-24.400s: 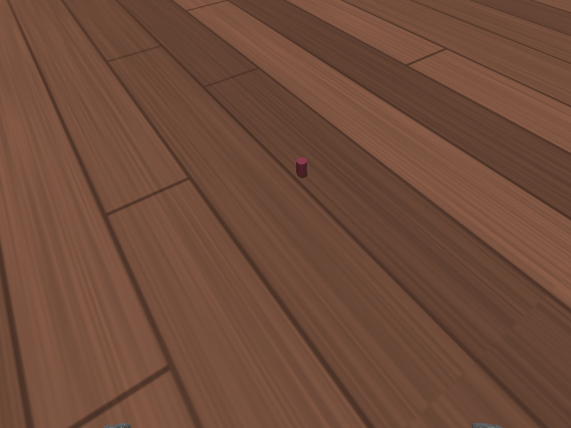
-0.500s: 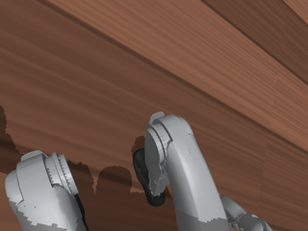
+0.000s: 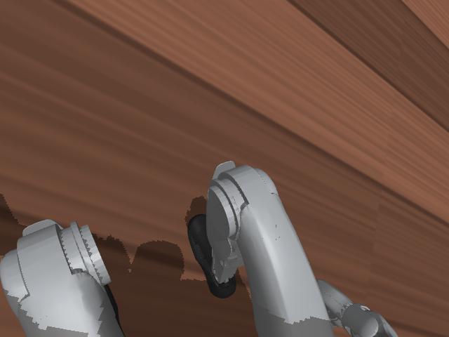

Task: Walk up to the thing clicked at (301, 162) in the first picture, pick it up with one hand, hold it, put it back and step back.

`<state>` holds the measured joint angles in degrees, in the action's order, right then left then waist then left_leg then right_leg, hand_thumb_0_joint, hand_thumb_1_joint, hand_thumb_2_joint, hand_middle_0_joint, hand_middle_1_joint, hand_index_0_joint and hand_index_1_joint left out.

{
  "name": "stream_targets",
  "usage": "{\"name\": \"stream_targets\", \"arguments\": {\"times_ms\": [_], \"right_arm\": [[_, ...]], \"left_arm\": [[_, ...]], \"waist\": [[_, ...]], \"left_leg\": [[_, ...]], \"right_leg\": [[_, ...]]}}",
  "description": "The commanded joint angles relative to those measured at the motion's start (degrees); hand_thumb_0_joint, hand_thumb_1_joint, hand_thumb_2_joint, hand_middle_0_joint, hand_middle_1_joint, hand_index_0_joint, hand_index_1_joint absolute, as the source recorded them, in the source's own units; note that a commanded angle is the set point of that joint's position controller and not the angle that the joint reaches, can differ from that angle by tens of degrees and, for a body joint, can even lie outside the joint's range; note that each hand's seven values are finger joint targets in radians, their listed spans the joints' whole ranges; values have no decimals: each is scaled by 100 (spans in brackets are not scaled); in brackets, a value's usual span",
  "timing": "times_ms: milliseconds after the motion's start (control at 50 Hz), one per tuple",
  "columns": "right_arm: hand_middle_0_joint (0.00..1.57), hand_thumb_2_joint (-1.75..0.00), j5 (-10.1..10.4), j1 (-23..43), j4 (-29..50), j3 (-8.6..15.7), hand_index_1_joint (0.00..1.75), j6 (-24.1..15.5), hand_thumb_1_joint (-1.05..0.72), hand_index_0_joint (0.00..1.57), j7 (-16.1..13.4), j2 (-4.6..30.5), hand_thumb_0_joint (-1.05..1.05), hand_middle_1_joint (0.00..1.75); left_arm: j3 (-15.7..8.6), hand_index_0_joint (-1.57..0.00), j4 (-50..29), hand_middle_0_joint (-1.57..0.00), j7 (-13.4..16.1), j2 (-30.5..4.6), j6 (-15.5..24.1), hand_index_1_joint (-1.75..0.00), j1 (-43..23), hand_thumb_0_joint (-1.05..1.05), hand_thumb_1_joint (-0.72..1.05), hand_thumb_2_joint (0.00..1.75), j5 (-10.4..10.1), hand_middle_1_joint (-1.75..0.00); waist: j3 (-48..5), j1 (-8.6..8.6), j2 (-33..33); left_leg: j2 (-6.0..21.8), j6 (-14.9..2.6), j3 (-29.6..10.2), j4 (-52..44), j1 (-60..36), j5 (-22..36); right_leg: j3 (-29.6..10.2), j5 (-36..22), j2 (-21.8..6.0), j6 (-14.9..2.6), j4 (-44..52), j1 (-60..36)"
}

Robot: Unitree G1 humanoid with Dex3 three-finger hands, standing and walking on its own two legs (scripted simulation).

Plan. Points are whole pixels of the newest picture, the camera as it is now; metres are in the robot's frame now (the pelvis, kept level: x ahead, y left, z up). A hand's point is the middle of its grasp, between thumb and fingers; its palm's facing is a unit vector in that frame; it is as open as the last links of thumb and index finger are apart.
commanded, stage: open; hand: left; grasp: from above
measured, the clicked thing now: out of the picture +0.44 +0.33 -0.26
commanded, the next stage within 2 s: withdraw in 0.62 s
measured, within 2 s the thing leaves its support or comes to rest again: neither
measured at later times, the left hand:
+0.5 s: hand out of the picture +0.42 +0.32 -0.24, palm faces -0.46 -0.17 -0.87, open 12.9 cm
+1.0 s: hand out of the picture +0.44 +0.34 -0.20, palm faces -0.33 -0.12 -0.94, open 14.0 cm
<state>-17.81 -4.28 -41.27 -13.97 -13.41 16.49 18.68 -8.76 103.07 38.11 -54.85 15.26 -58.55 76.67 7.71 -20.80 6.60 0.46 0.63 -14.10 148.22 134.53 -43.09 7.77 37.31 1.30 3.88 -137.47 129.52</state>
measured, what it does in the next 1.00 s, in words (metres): stands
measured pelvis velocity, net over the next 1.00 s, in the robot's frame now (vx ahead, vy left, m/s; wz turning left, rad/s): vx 0.00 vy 0.00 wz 0.01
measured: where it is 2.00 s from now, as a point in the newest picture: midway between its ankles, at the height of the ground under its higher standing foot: (166, 300)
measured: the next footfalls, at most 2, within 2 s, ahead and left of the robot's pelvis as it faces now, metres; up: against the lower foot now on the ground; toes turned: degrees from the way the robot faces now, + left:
none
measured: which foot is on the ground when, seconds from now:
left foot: down 0.00-1.00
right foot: down 0.00-1.00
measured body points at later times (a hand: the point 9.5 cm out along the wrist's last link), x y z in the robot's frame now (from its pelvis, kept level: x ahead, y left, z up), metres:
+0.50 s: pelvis +0.00 +0.00 +0.00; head +0.26 +0.13 +0.34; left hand +0.44 +0.33 -0.19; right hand +0.06 -0.25 -0.06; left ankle +0.06 +0.13 -0.26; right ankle +0.12 -0.13 -0.26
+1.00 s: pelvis +0.00 +0.00 +0.01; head +0.25 +0.12 +0.37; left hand +0.46 +0.34 -0.14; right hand +0.07 -0.26 -0.07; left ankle +0.06 +0.13 -0.26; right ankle +0.12 -0.13 -0.26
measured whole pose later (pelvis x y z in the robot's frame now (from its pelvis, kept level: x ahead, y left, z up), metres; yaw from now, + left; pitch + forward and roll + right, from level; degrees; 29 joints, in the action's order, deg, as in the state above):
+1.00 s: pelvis +0.00 +0.00 +0.01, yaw +1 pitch +31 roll -13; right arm -14.6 -8.0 -42.0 -8.7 -11.9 17.8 18.5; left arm -10.0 85.6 33.1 -48.9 11.0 -52.0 73.2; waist 1.4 -17.6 3.0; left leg 0.3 0.7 -12.9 146.5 135.8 -43.3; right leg 7.0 38.1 0.8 3.1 -136.6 131.0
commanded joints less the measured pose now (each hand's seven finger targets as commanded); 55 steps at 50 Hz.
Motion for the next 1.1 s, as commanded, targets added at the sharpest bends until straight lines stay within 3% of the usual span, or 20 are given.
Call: {"name": "stream_targets", "arguments": {"times_ms": [0,60,100,120,320,360,440,480,520,580,600,660,760,820,840,860,920,960,980,1080], "right_arm": [[20,-90,26,-951,-106,492,30,-47,-90,20,0,1833,0,30],[20,-90,10,-1030,-119,590,30,-46,-90,20,8,1954,0,30],[20,-90,38,-1001,-105,583,30,-41,-90,20,10,1945,0,30],[20,-90,24,-1013,-99,539,30,-58,-90,20,48,1851,0,30],[20,-90,45,-1038,-78,513,30,-57,-89,20,46,1879,0,30],[20,-90,58,-1056,-73,570,30,-39,-89,20,25,1952,0,30],[20,-90,50,-1046,-73,492,30,-40,-89,20,25,1885,0,30],[20,-90,61,-1053,-55,543,30,-46,-89,20,8,1949,0,30],[20,-90,21,-1054,-34,481,30,-60,-89,20,48,1903,0,30],[20,-90,59,-1007,-14,547,30,-47,-89,20,20,1961,0,30],[20,-90,44,-1047,-37,493,30,-44,-89,20,14,1913,0,30],[20,-90,56,-1036,-40,501,30,-70,-89,20,35,1923,0,30],[20,-90,51,-1054,-23,519,30,-71,-91,20,42,1920,0,30],[20,-90,115,-1100,5,720,30,-41,-91,20,17,1957,0,30],[20,-90,138,-1150,3,789,30,-37,-91,20,45,1936,0,30],[20,-90,199,-1014,35,821,30,-32,-91,20,83,1813,0,30],[20,-90,354,-1194,-20,1130,30,75,-91,20,107,1782,0,30],[20,-91,569,-1214,-134,1264,30,240,-91,20,111,1607,0,30],[20,-91,679,-1264,-118,1376,30,332,-91,20,97,1614,0,30],[20,-91,1070,-1585,-58,1713,30,757,-91,20,-29,1489,0,30]], "left_arm": [[-5,-42,-528,-40,277,-1170,-36,-86,-1289,0,-10,80,-46,-89],[16,-35,-686,-33,263,-1147,-54,-90,-1413,0,-19,84,-101,-93],[-135,-32,-712,-29,280,-1327,-91,-95,-1255,0,-22,87,-77,-97],[-30,-30,-459,-28,233,-1105,-138,-94,-1176,0,-23,86,-64,-97],[-41,-14,-587,-13,132,-1190,-85,-105,-1271,0,-41,98,-104,-106],[-118,-13,-710,-12,160,-1293,-44,-105,-1247,0,-42,99,-136,-106],[12,-10,-570,-9,138,-1142,-53,-108,-1321,0,-45,102,-105,-109],[-129,-10,-820,-8,175,-1360,-13,-109,-1388,0,-45,101,-119,-111],[3,-10,-562,-8,150,-1166,-58,-109,-1248,0,-44,101,-41,-111],[25,-8,-586,-6,168,-1175,-39,-108,-1330,0,-45,99,-81,-111],[-124,-8,-746,-7,203,-1335,-27,-109,-1349,0,-45,101,-98,-111],[12,-8,-513,-6,166,-1203,-75,-108,-1277,0,-44,98,-60,-110],[-168,-8,-879,-7,186,-1395,-106,-102,-1349,0,-54,100,-72,-103],[-399,-7,-1591,-7,180,-1611,-156,-102,-1274,0,-56,101,-148,-103],[-437,-7,-1779,-7,138,-1558,-213,-102,-1179,0,-55,101,-150,-102],[-214,-7,-1965,-7,30,-1185,-261,-102,-1165,0,-55,101,-219,-102],[-382,-6,-2630,-7,-207,-1090,-450,-103,-820,0,-56,102,-421,-102],[-14,-6,-3311,-7,-462,-507,-587,-104,-805,0,-57,103,-639,-102],[-18,-6,-3463,-8,-594,-483,-681,-105,-629,0,-57,104,-684,-103],[423,-7,-3990,-9,-1554,146,-981,-106,-893,0,-55,105,-979,-104]], "waist": [[-3595,-234,-2857],[-3675,-252,-2931],[-3801,-119,-3046],[-3553,-241,-2920],[-3557,-266,-2767],[-3787,-185,-2920],[-3540,-296,-2739],[-3736,-181,-3008],[-3545,-293,-2921],[-3511,-280,-2908],[-3691,-179,-2916],[-3433,-281,-2793],[-3759,-159,-3060],[-4359,85,-3448],[-4447,125,-3596],[-4505,196,-3680],[-5005,471,-3774],[-5333,667,-3844],[-5361,768,-3863],[-5169,676,-2916]], "left_leg": [[72,-71,647,-1610,-2659,1359],[53,-90,682,-1609,-2710,1414],[62,-45,635,-1717,-2828,1488],[72,-44,612,-1660,-2785,1484],[59,-101,680,-1616,-2620,1357],[60,-88,669,-1650,-2719,1484],[52,-105,663,-1601,-2570,1305],[68,-63,614,-1724,-2797,1361],[74,-66,613,-1669,-2738,1431],[73,-76,645,-1662,-2610,1302],[68,-67,615,-1697,-2687,1378],[70,-89,658,-1618,-2561,1308],[70,-45,618,-1714,-2822,1477],[53,-30,745,-1755,-3051,1572],[42,-2,759,-1801,-3186,1708],[58,21,763,-1832,-3216,1726],[14,19,856,-1977,-3432,1942],[-7,14,918,-2223,-3510,1955],[-20,10,970,-2328,-3556,2005],[-73,-103,984,-2741,-3472,1657]], "right_leg": [[710,-1417,236,-461,984,-2003],[707,-1476,251,-451,1061,-2026],[719,-1498,237,-485,985,-2048],[749,-1513,219,-461,932,-1915],[691,-1407,243,-450,1058,-2043],[674,-1499,269,-476,1042,-2163],[714,-1376,245,-451,1036,-1970],[727,-1371,238,-476,1033,-2000],[766,-1452,237,-449,951,-1912],[697,-1360,256,-475,1024,-1952],[735,-1400,246,-468,1030,-2002],[690,-1367,256,-464,997,-1954],[740,-1470,232,-466,950,-1930],[624,-1533,232,-518,1025,-2170],[636,-1624,198,-526,958,-2070],[593,-1604,211,-564,910,-1963],[515,-1744,175,-576,1040,-1949],[446,-1713,158,-619,1158,-1832],[391,-1719,141,-622,1272,-1849],[150,-1423,55,-637,1753,-1950]]}}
